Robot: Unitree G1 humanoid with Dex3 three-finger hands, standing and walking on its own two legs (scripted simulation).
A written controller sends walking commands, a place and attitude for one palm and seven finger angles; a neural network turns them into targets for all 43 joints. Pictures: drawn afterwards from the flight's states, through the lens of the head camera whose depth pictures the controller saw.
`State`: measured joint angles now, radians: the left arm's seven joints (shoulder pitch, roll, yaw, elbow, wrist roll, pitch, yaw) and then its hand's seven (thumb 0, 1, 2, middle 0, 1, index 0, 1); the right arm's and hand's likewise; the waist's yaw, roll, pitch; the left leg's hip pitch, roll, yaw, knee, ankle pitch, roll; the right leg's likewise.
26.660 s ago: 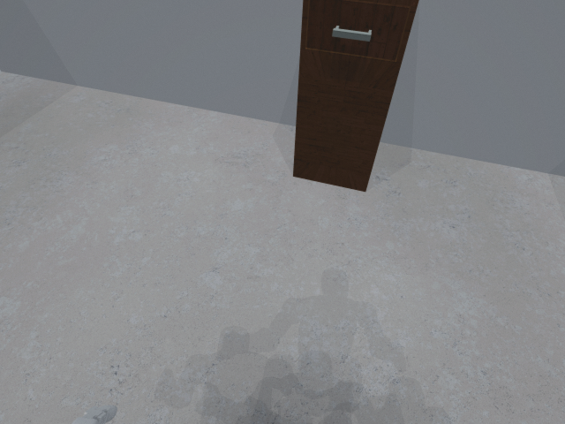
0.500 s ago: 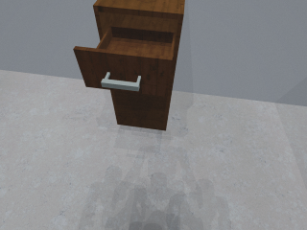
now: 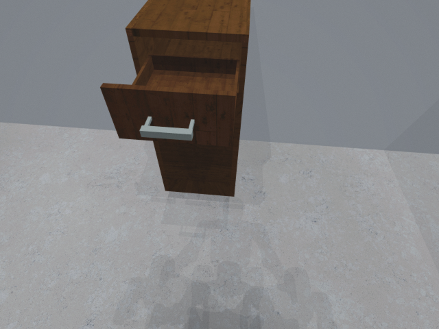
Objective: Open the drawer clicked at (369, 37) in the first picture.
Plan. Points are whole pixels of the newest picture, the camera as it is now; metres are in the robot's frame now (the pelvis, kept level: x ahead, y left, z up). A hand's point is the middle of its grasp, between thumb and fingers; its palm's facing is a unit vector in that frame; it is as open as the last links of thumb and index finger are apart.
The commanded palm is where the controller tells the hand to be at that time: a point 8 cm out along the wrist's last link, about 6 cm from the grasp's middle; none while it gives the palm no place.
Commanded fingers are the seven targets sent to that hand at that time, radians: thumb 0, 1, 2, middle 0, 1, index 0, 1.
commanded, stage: let the arm hang, fingers relaxed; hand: left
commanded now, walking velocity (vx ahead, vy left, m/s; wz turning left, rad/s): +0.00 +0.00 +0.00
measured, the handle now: (168, 127) +0.60 +0.17 +0.00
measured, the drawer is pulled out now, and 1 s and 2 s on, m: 0.29 0.29 0.29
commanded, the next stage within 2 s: look to check the result in 0.06 s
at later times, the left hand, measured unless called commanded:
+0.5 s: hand out of the picture +0.09 +0.24 -0.16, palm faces -0.03 -0.94 -0.34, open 7.4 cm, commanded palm none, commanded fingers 0.00 0.90 0.90 -0.20 -0.30 -0.20 -0.30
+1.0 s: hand out of the picture +0.12 +0.23 -0.16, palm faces -0.04 -0.94 -0.33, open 7.4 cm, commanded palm none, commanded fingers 0.00 0.90 0.90 -0.20 -0.30 -0.20 -0.30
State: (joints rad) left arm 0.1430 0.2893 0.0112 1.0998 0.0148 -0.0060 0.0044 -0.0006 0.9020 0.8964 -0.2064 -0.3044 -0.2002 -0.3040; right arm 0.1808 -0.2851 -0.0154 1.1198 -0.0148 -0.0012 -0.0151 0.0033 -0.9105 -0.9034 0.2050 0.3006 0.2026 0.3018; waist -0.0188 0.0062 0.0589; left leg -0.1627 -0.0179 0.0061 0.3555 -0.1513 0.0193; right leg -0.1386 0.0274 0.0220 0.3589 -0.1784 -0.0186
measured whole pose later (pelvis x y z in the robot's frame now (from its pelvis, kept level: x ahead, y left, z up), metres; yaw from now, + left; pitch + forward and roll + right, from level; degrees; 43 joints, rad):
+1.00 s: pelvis +0.04 -0.01 +0.00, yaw +0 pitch -1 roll +0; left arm 0.09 0.33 0.01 1.11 0.01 -0.01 0.00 0.00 0.90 0.90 -0.21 -0.30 -0.20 -0.30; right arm 0.09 -0.33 -0.01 1.11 -0.01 0.00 -0.02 0.00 -0.91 -0.90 0.21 0.30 0.20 0.30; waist -0.02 0.00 0.08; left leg -0.11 0.00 0.00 0.30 -0.18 0.00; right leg -0.07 0.04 0.02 0.29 -0.19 -0.03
